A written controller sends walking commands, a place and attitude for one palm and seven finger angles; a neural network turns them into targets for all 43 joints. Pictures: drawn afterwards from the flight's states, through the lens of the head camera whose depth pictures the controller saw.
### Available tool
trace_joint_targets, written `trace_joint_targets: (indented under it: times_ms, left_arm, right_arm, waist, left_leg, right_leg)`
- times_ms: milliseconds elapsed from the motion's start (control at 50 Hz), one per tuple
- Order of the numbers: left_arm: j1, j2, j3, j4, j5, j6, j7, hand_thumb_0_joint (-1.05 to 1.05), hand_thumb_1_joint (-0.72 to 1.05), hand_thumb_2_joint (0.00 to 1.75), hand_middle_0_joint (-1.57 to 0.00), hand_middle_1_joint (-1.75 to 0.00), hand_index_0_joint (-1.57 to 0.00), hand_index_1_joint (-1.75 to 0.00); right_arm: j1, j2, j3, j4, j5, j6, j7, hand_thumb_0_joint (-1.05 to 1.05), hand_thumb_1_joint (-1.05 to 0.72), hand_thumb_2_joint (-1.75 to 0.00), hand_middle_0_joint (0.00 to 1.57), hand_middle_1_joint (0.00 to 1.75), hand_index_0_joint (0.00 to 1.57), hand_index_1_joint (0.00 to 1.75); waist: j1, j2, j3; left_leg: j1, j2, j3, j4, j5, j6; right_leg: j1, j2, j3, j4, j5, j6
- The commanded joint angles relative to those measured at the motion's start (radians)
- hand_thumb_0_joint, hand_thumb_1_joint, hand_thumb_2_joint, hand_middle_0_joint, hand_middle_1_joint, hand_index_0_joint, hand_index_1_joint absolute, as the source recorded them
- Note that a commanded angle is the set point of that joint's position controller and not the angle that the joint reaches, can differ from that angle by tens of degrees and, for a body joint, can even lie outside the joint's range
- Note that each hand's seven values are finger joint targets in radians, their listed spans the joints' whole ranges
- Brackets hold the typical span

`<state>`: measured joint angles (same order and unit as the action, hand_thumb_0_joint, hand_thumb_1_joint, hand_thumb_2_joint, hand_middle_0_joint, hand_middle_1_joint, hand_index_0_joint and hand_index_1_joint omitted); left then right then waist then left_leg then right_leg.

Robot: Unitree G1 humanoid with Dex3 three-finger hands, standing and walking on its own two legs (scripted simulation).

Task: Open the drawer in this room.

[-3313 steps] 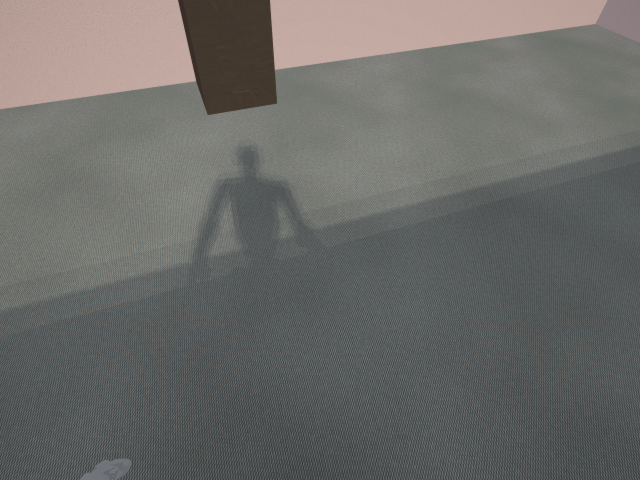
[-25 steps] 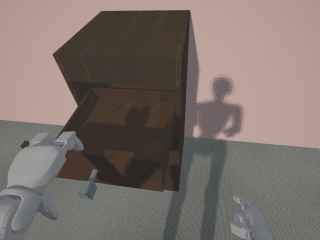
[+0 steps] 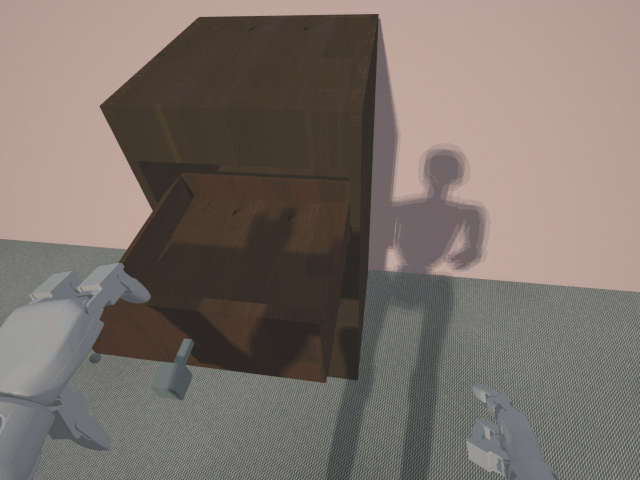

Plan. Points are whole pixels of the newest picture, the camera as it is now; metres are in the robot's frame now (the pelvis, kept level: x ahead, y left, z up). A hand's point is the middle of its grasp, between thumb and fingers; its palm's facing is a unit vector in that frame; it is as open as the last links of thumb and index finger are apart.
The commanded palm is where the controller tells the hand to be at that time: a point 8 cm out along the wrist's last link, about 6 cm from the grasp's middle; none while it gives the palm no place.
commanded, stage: draw the hand back to the body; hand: left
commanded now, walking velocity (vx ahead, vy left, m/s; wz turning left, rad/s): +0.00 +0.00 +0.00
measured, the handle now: (177, 367) +0.24 +0.25 -0.01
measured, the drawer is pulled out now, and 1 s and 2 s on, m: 0.30 0.30 0.30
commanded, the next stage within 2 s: step back with the hand held close in 0.96 s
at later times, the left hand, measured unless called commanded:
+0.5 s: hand (134, 328) +0.20 +0.22 +0.16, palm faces +0.37 -0.83 -0.41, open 10.9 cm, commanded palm +0.15 +0.26 +0.18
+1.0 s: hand (136, 350) +0.18 +0.20 +0.16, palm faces +0.40 -0.82 -0.40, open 7.5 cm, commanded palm +0.13 +0.25 +0.18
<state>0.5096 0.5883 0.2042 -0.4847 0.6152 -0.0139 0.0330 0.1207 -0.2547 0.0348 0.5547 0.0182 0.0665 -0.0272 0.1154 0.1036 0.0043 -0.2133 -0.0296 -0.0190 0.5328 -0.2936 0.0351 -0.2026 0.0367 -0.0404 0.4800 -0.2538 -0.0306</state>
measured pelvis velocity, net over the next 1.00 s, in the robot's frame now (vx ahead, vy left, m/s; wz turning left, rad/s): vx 0.01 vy -0.04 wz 0.02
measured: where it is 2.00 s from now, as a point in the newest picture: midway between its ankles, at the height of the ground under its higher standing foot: outside the picture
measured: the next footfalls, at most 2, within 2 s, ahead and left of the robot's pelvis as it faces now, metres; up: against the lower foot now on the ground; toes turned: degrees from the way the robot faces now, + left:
none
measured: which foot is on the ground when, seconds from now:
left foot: down 0.00-1.00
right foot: down 0.00-1.00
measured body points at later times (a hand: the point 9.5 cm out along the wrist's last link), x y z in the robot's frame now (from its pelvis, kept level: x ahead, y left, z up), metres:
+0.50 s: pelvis +0.02 -0.02 +0.01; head +0.01 -0.04 +0.46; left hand +0.18 +0.26 +0.19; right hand +0.21 -0.24 -0.08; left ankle +0.00 +0.09 -0.74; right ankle +0.00 -0.10 -0.74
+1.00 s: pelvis +0.01 -0.04 +0.01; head -0.01 -0.07 +0.45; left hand +0.15 +0.24 +0.18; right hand +0.20 -0.25 -0.08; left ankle +0.00 +0.09 -0.74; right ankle +0.00 -0.10 -0.74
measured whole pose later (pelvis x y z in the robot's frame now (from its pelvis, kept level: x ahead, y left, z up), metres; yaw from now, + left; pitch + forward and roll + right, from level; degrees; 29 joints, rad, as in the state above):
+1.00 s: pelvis +0.01 -0.04 +0.01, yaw +1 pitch -4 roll +0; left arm 0.55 0.32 0.27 -0.44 -0.07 -0.12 0.11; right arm 0.18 -0.20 0.00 0.64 0.01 -0.12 -0.07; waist 0.06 0.08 0.01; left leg -0.09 0.00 -0.05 0.41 -0.24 -0.01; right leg -0.09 0.07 -0.07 0.38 -0.22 -0.08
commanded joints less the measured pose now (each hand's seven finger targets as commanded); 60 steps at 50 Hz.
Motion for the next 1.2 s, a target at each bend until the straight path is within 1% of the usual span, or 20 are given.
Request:
trace_joint_targets:
  times_ms: [0, 20, 60, 120, 160, 220, 320, 400, 420, 500, 540, 740, 820, 880, 960, 1040, 1060, 1080, 1100, 1180]
  left_arm:
    - [-0.064, -0.095, 0.134, -0.051, -0.574, -0.093, 0.076, 0.00, -0.40, 0.34, -0.29, -1.13, -0.29, -1.13]
    - [-0.068, -0.063, 0.185, -0.111, -0.630, -0.111, 0.085, 0.00, -0.36, 0.36, -0.29, -1.11, -0.29, -1.11]
    - [-0.132, -0.041, 0.190, -0.228, -0.646, -0.153, 0.102, 0.00, -0.29, 0.39, -0.29, -1.07, -0.29, -1.07]
    - [-0.111, -0.055, 0.176, -0.270, -0.655, -0.165, 0.115, 0.00, -0.18, 0.43, -0.28, -1.00, -0.28, -1.00]
    - [-0.083, -0.080, 0.163, -0.271, -0.662, -0.168, 0.114, 0.00, -0.12, 0.47, -0.27, -0.95, -0.27, -0.95]
    - [-0.061, -0.070, 0.200, -0.223, -0.668, -0.164, 0.108, 0.00, -0.01, 0.51, -0.26, -0.88, -0.26, -0.88]
    - [-0.007, -0.127, 0.176, -0.179, -0.685, -0.169, 0.080, 0.00, 0.17, 0.58, -0.25, -0.77, -0.25, -0.77]
    - [0.019, -0.113, 0.188, -0.197, -0.687, -0.174, 0.079, 0.00, 0.31, 0.64, -0.24, -0.68, -0.24, -0.68]
    - [0.024, -0.109, 0.191, -0.201, -0.687, -0.173, 0.079, 0.00, 0.34, 0.66, -0.24, -0.66, -0.24, -0.66]
    - [0.011, -0.099, 0.197, -0.207, -0.686, -0.174, 0.086, 0.00, 0.48, 0.72, -0.23, -0.57, -0.23, -0.57]
    - [-0.011, -0.088, 0.203, -0.211, -0.683, -0.175, 0.093, 0.00, 0.55, 0.75, -0.22, -0.52, -0.22, -0.52]
    - [-0.033, -0.104, 0.183, -0.159, -0.686, -0.171, 0.090, 0.00, 0.90, 0.90, -0.20, -0.30, -0.20, -0.30]
    - [-0.036, -0.098, 0.188, -0.162, -0.687, -0.172, 0.089, 0.00, 0.90, 0.90, -0.20, -0.30, -0.20, -0.30]
    - [-0.022, -0.096, 0.193, -0.157, -0.689, -0.176, 0.089, 0.00, 0.90, 0.90, -0.20, -0.30, -0.20, -0.30]
    - [-0.028, -0.104, 0.182, -0.162, -0.688, -0.179, 0.088, 0.00, 0.90, 0.90, -0.20, -0.30, -0.20, -0.30]
    - [-0.031, -0.101, 0.183, -0.150, -0.689, -0.183, 0.088, 0.00, 0.90, 0.90, -0.20, -0.30, -0.20, -0.30]
    - [-0.115, 0.004, 0.311, -0.236, -0.682, -0.220, 0.097, 0.00, 0.90, 0.90, -0.20, -0.30, -0.20, -0.30]
    - [-0.034, -0.062, 0.263, -0.153, -0.672, -0.226, 0.091, 0.00, 0.90, 0.90, -0.20, -0.30, -0.20, -0.30]
    - [-0.009, -0.081, 0.237, -0.151, -0.665, -0.221, 0.087, 0.00, 0.90, 0.90, -0.20, -0.30, -0.20, -0.30]
    - [0.078, -0.102, 0.221, -0.178, -0.662, -0.231, 0.089, 0.00, 0.90, 0.90, -0.20, -0.30, -0.20, -0.30]
  right_arm:
    - [-0.070, -0.056, -0.036, -0.151, 0.001, -0.170, -0.045, 0.00, -0.90, -0.90, 0.20, 0.30, 0.20, 0.30]
    - [-0.081, -0.056, -0.035, -0.146, 0.000, -0.179, -0.057, 0.00, -0.90, -0.90, 0.20, 0.30, 0.20, 0.30]
    - [-0.066, -0.055, -0.032, -0.148, -0.012, -0.222, -0.069, 0.00, -0.90, -0.90, 0.20, 0.30, 0.20, 0.30]
    - [-0.066, -0.052, -0.025, -0.121, -0.018, -0.265, -0.067, 0.00, -0.90, -0.90, 0.20, 0.30, 0.20, 0.30]
    - [-0.057, -0.046, -0.022, -0.106, -0.020, -0.280, -0.058, 0.00, -0.90, -0.90, 0.20, 0.30, 0.20, 0.30]
    - [-0.055, -0.046, -0.033, -0.085, -0.021, -0.277, -0.049, 0.00, -0.90, -0.90, 0.20, 0.30, 0.20, 0.30]
    - [-0.063, -0.045, -0.052, -0.082, -0.014, -0.259, -0.037, 0.00, -0.90, -0.90, 0.20, 0.30, 0.20, 0.30]
    - [-0.065, -0.050, -0.064, -0.087, -0.013, -0.247, -0.035, 0.00, -0.90, -0.90, 0.20, 0.30, 0.20, 0.30]
    - [-0.073, -0.051, -0.066, -0.087, -0.012, -0.247, -0.038, 0.00, -0.90, -0.90, 0.20, 0.30, 0.20, 0.30]
    - [-0.068, -0.048, -0.066, -0.088, -0.010, -0.239, -0.044, 0.00, -0.90, -0.90, 0.20, 0.30, 0.20, 0.30]
    - [-0.066, -0.045, -0.063, -0.082, -0.010, -0.241, -0.049, 0.00, -0.90, -0.90, 0.20, 0.30, 0.20, 0.30]
    - [-0.076, -0.041, -0.061, -0.081, -0.010, -0.243, -0.050, 0.00, -0.90, -0.90, 0.20, 0.30, 0.20, 0.30]
    - [-0.083, -0.040, -0.061, -0.081, -0.010, -0.248, -0.048, 0.00, -0.90, -0.90, 0.20, 0.30, 0.20, 0.30]
    - [-0.084, -0.037, -0.061, -0.085, -0.010, -0.249, -0.048, 0.00, -0.90, -0.90, 0.20, 0.30, 0.20, 0.30]
    - [-0.083, -0.035, -0.060, -0.082, -0.008, -0.252, -0.045, 0.00, -0.90, -0.90, 0.20, 0.30, 0.20, 0.30]
    - [-0.087, -0.036, -0.064, -0.080, -0.007, -0.256, -0.047, 0.00, -0.90, -0.90, 0.20, 0.30, 0.20, 0.30]
    - [-0.044, -0.068, -0.065, -0.122, 0.008, -0.235, -0.040, 0.00, -0.90, -0.90, 0.20, 0.30, 0.20, 0.30]
    - [-0.041, -0.052, -0.068, -0.091, -0.002, -0.220, -0.035, 0.00, -0.90, -0.90, 0.20, 0.30, 0.20, 0.30]
    - [-0.053, -0.055, -0.074, -0.098, 0.004, -0.213, -0.031, 0.00, -0.90, -0.90, 0.20, 0.30, 0.20, 0.30]
    - [-0.032, -0.062, -0.082, -0.115, 0.003, -0.196, -0.025, 0.00, -0.90, -0.90, 0.20, 0.30, 0.20, 0.30]
  waist:
    - [-0.080, -0.092, -0.031]
    - [-0.065, -0.147, -0.061]
    - [-0.058, -0.086, -0.134]
    - [-0.053, 0.050, -0.085]
    - [-0.053, 0.062, -0.055]
    - [-0.050, 0.021, -0.023]
    - [-0.056, -0.024, -0.048]
    - [-0.055, -0.091, -0.110]
    - [-0.055, -0.055, -0.117]
    - [-0.059, -0.075, -0.112]
    - [-0.062, -0.025, -0.098]
    - [-0.064, -0.063, -0.044]
    - [-0.060, -0.034, -0.031]
    - [-0.057, -0.082, -0.047]
    - [-0.060, -0.036, -0.031]
    - [-0.062, -0.066, -0.022]
    - [-0.091, -0.076, 0.064]
    - [-0.102, -0.147, 0.047]
    - [-0.102, -0.164, 0.042]
    - [-0.111, -0.148, -0.075]
  left_leg:
    - [0.099, 0.074, -0.028, -0.131, 0.120, -0.012]
    - [0.100, 0.069, -0.035, -0.147, 0.132, -0.014]
    - [0.123, 0.058, -0.021, -0.145, 0.187, -0.015]
    - [0.104, 0.051, -0.012, -0.162, 0.222, -0.028]
    - [0.081, 0.053, -0.022, -0.173, 0.273, -0.038]
    - [0.072, 0.055, -0.015, -0.165, 0.322, -0.042]
    - [0.093, 0.059, -0.002, -0.156, 0.364, -0.037]
    - [0.110, 0.058, 0.003, -0.148, 0.379, -0.026]
    - [0.121, 0.057, 0.005, -0.146, 0.385, -0.026]
    - [0.120, 0.049, 0.008, -0.145, 0.335, -0.019]
    - [0.125, 0.048, 0.010, -0.148, 0.322, -0.021]
    - [0.118, 0.043, 0.007, -0.157, 0.245, -0.010]
    - [0.118, 0.038, 0.011, -0.156, 0.222, -0.010]
    - [0.110, 0.041, 0.006, -0.156, 0.220, -0.007]
    - [0.111, 0.039, 0.008, -0.159, 0.217, -0.010]
    - [0.114, 0.040, 0.007, -0.161, 0.188, -0.007]
    - [0.043, 0.043, -0.039, -0.107, 0.111, 0.007]
    - [0.045, 0.034, -0.043, -0.056, 0.086, 0.009]
    - [0.056, 0.029, -0.042, -0.015, 0.088, 0.009]
    - [0.032, 0.037, -0.035, -0.010, 0.106, 0.004]
  right_leg:
    - [0.024, -0.021, -0.001, -0.106, 0.046, -0.005]
    - [0.056, -0.026, -0.006, -0.123, 0.055, -0.001]
    - [0.104, -0.046, 0.005, -0.114, 0.111, 0.000]
    - [0.105, -0.050, 0.012, -0.129, 0.136, -0.010]
    - [0.116, -0.050, -0.001, -0.119, 0.174, -0.014]
    - [0.122, -0.046, -0.004, -0.135, 0.227, -0.014]
    - [0.128, -0.048, 0.000, -0.135, 0.283, -0.005]
    - [0.151, -0.053, 0.002, -0.126, 0.317, 0.004]
    - [0.148, -0.054, 0.007, -0.134, 0.327, 0.003]
    - [0.134, -0.057, 0.012, -0.143, 0.293, 0.009]
    - [0.124, -0.062, 0.014, -0.151, 0.280, 0.008]
    - [0.093, -0.065, 0.028, -0.188, 0.195, 0.016]
    - [0.081, -0.064, 0.039, -0.209, 0.165, 0.015]
    - [0.097, -0.068, 0.040, -0.199, 0.158, 0.019]
    - [0.090, -0.068, 0.039, -0.205, 0.150, 0.016]
    - [0.077, -0.071, 0.044, -0.221, 0.103, 0.021]
    - [-0.059, -0.124, 0.164, -0.282, 0.082, 0.011]
    - [-0.078, -0.154, 0.169, -0.303, 0.047, 0.001]
    - [-0.104, -0.177, 0.197, -0.305, 0.069, -0.012]
    - [-0.053, -0.206, 0.165, -0.231, 0.124, -0.027]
